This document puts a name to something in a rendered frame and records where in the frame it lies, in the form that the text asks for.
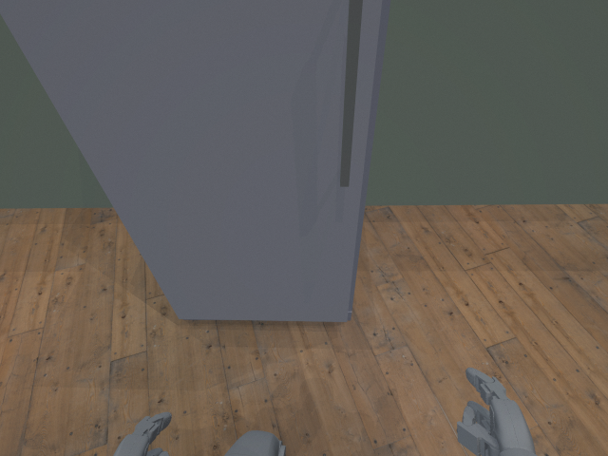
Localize handle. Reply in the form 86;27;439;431
340;0;363;187

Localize robot left hand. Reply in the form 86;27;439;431
113;412;172;456

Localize left robot thigh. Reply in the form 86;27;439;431
224;430;286;456

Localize fridge door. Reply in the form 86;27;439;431
0;0;382;322

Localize robot right hand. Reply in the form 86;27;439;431
457;368;536;456

